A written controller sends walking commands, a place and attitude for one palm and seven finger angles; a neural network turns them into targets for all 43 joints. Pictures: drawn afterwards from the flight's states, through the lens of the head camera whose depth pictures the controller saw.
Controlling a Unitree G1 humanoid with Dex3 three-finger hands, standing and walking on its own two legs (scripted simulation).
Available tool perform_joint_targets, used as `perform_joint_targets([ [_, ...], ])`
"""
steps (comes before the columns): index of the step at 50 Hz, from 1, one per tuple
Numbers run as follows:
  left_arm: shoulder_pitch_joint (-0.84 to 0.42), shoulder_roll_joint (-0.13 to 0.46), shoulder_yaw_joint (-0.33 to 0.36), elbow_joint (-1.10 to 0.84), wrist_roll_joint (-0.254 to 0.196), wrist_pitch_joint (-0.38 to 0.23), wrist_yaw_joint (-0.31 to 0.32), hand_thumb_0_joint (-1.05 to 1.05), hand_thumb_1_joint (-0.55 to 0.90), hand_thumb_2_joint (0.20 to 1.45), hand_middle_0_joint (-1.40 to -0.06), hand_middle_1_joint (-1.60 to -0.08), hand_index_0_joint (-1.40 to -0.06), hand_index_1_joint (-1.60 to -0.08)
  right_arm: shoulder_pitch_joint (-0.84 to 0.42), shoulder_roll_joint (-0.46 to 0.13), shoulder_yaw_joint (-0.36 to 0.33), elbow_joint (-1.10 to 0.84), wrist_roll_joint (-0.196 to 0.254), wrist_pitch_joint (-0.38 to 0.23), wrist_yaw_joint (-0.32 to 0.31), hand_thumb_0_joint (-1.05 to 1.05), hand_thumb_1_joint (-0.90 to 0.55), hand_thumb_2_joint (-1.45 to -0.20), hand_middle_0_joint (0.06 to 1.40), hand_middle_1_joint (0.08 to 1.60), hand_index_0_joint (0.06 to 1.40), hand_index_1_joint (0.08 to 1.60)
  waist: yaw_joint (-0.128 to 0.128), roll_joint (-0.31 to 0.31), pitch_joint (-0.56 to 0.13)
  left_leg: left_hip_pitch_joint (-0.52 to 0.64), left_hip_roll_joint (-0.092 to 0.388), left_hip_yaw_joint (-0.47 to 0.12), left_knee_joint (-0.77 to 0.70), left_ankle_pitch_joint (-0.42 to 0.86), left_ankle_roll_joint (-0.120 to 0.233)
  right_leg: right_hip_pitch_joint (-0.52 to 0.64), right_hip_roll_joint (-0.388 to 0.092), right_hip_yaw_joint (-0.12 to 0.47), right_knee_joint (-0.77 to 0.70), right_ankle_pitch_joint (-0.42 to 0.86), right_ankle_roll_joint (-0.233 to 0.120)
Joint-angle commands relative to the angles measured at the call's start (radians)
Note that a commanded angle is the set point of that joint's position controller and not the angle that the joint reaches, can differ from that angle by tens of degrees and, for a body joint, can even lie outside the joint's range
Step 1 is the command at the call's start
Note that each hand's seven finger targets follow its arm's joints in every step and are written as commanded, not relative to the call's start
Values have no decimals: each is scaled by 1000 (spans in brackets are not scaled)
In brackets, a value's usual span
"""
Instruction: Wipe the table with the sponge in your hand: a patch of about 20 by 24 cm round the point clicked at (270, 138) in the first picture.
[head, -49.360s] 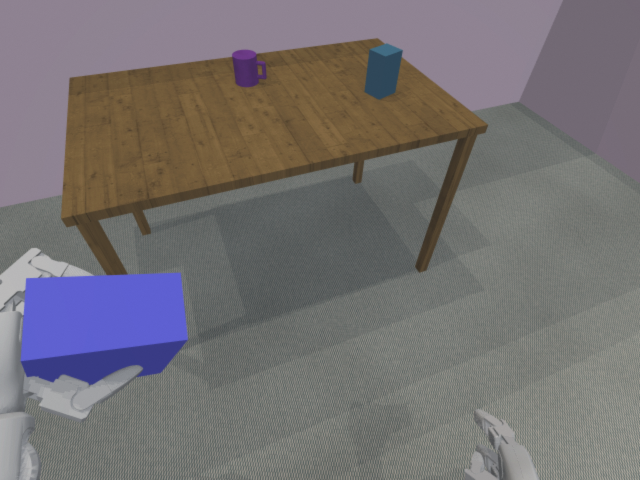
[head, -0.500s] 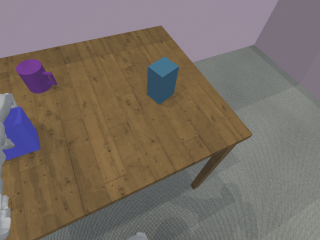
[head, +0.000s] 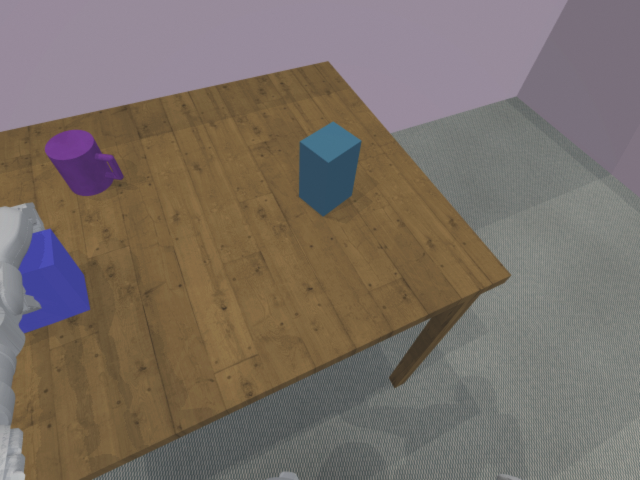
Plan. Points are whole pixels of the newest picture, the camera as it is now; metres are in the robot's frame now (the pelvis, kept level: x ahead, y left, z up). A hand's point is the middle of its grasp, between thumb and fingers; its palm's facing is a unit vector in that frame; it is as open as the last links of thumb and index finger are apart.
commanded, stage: wipe back along the first lane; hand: left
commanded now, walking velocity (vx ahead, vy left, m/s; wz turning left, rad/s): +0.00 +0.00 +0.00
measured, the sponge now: (22, 296) +0.33 +0.43 -0.03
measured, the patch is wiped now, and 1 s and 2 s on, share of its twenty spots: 1.00 1.00 1.00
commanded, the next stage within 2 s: none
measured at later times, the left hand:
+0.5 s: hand (11, 296) +0.30 +0.40 +0.03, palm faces -0.06 -0.01 -1.00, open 10.5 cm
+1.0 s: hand (10, 337) +0.25 +0.37 +0.03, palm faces -0.05 -0.03 -1.00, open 10.5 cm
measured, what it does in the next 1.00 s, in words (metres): stands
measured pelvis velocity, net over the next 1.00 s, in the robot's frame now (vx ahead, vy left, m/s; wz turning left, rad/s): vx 0.02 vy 0.00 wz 0.02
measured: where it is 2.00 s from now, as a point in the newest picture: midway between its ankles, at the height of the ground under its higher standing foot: outside the picture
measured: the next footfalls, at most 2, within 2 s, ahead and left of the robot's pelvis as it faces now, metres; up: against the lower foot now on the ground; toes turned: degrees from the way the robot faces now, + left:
none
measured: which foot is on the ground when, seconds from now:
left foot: down 0.00-1.00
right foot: down 0.00-1.00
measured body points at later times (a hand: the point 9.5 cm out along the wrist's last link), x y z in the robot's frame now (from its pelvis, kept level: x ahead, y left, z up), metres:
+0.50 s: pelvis +0.01 +0.01 +0.00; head +0.05 +0.02 +0.45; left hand +0.30 +0.39 +0.08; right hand +0.17 -0.24 -0.10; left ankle +0.00 +0.03 -0.71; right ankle -0.03 -0.15 -0.71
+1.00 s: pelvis +0.02 +0.00 +0.01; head +0.05 +0.00 +0.46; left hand +0.25 +0.37 +0.09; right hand +0.21 -0.23 -0.09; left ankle +0.00 +0.03 -0.71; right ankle -0.03 -0.15 -0.71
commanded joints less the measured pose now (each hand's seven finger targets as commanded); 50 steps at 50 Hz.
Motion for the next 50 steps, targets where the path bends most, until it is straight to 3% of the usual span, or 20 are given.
perform_joint_targets([
  [1,14,167,-17,-43,9,27,-47,0,100,1300,-1200,-1600,-1200,-1600,-3,-173,-56,-113,6,-31,-10,0,-900,-900,200,300,200,300,21,-6,-206,344,79,-110,-117,470,-93,-5,14,-54,-53,176,-77],
  [7,100,117,-37,-118,-2,39,-55,0,100,1300,-1200,-1600,-1200,-1600,-35,-164,-50,-134,9,-43,-9,0,-900,-900,200,300,200,300,34,15,-188,366,88,-133,-130,496,-106,-2,7,-51,-47,175,-77],
  [8,113,85,-63,-115,-5,44,-57,0,100,1300,-1200,-1600,-1200,-1600,-34,-163,-49,-137,7,-45,-9,0,-900,-900,200,300,200,300,26,-1,-171,359,87,-136,-132,470,-105,-13,10,-53,-48,157,-74],
  [9,139,101,-40,-103,-6,48,-55,0,100,1300,-1200,-1600,-1200,-1600,-36,-165,-50,-136,8,-46,-8,0,-900,-900,200,300,200,300,33,-26,-155,343,85,-135,-136,440,-106,-11,10,-54,-49,149,-76],
  [11,165,59,-68,-145,-13,55,-54,0,100,1300,-1200,-1600,-1200,-1600,-47,-160,-49,-147,7,-52,-7,0,-900,-900,200,300,200,300,33,-15,-163,347,83,-132,-137,433,-104,-3,8,-51,-51,156,-76],
  [14,190,77,-42,-175,-23,65,-50,0,100,1300,-1200,-1600,-1200,-1600,-57,-162,-49,-149,7,-56,-10,0,-900,-900,200,300,200,300,39,-30,-172,355,84,-139,-138,445,-110,12,7,-46,-47,165,-75],
  [16,207,56,-53,-198,-32,77,-50,0,100,1300,-1200,-1600,-1200,-1600,-64,-160,-47,-156,8,-60,-11,0,-900,-900,200,300,200,300,39,-52,-166,340,80,-132,-145,423,-107,28,6,-48,-52,170,-75],
  [17,204,53,-56,-232,-36,79,-51,0,100,1300,-1200,-1600,-1200,-1600,-76,-161,-47,-158,9,-62,-11,0,-900,-900,200,300,200,300,42,-15,-168,361,85,-142,-149,441,-111,24,2,-45,-49,173,-73],
  [21,267,6,-81,-272,-45,98,-53,0,100,1300,-1200,-1600,-1200,-1600,-87,-153,-47,-162,8,-74,-8,0,-900,-900,200,300,200,300,44,-23,-161,382,92,-156,-153,458,-120,20,2,-49,-50,159,-72],
  [22,292,22,-60,-298,-50,98,-52,0,100,1300,-1200,-1600,-1200,-1600,-95,-154,-47,-165,9,-78,-7,0,-900,-900,200,300,200,300,57,-3,-171,399,99,-175,-158,476,-127,23,0,-43,-43,159,-70],
  [26,384,-31,-84,-351,-69,111,-53,0,100,1300,-1200,-1600,-1200,-1600,-107,-146,-45,-171,7,-92,-1,0,-900,-900,200,300,200,300,55,-30,-168,393,97,-163,-152,504,-127,45,1,-47,-50,178,-69],
  [31,469,-41,-69,-420,-87,127,-49,0,100,1300,-1200,-1600,-1200,-1600,-126,-142,-41,-175,4,-105,1,0,-900,-900,200,300,200,300,61,-63,-144,376,94,-153,-163,508,-125,83,-2,-50,-59,208,-66],
  [32,474,-13,-44,-450,-90,129,-46,0,100,1300,-1200,-1600,-1200,-1600,-136,-145,-40,-177,5,-108,0,0,-900,-900,200,300,200,300,70,-43,-144,380,96,-161,-168,519,-128,93,-4,-44,-55,214,-67],
  [36,491,-69,-89,-482,-88,143,-48,0,100,1300,-1200,-1600,-1200,-1600,-146,-136,-39,-177,4,-116,0,0,-900,-900,200,300,200,300,61,-39,-119,383,95,-158,-177,478,-124,84,-5,-49,-66,189,-67],
  [37,492,-35,-57,-501,-91,144,-45,0,100,1300,-1200,-1600,-1200,-1600,-153,-139,-39,-176,4,-118,-2,0,-900,-900,200,300,200,300,69,-30,-120,388,99,-169,-184,472,-127,90,-7,-43,-64,186,-68],
  [41,558,-80,-81,-512,-97,147,-45,0,100,1300,-1200,-1600,-1200,-1600,-157,-130,-37,-178,3,-126,-4,0,-900,-900,200,300,200,300,72,-52,-129,380,87,-141,-181,483,-122,124,-7,-47,-72,216,-69],
  [42,575,-44,-46,-533,-100,144,-42,0,100,1300,-1200,-1600,-1200,-1600,-166,-132,-37,-176,4,-129,-4,0,-900,-900,200,300,200,300,80,-35,-133,391,92,-151,-182,498,-126,133,-9,-39,-70,226,-69],
  [45,614,-87,-74,-546,-108,147,-43,0,100,1300,-1200,-1600,-1200,-1600,-169,-124,-35,-180,3,-133,-5,0,-900,-900,200,300,200,300,75,-48,-121,380,89,-141,-184,491,-123,137,-8,-50,-74,225,-66],
  [47,632,-68,-53,-575,-103,145,-39,0,100,1300,-1200,-1600,-1200,-1600,-182,-127,-36,-176,3,-137,-4,0,-900,-900,200,300,200,300,83,-32,-123,392,93,-148,-186,517,-126,142,-10,-42,-73,238,-69],
  [50,690,-99,-67,-592,-111,146,-34,0,100,1300,-1200,-1600,-1200,-1600,-180,-121,-36,-179,1,-142,-1,0,-900,-900,200,300,200,300,79,-50,-113,382,90,-137,-181,519,-123,149,-10,-50,-76,247,-67],
])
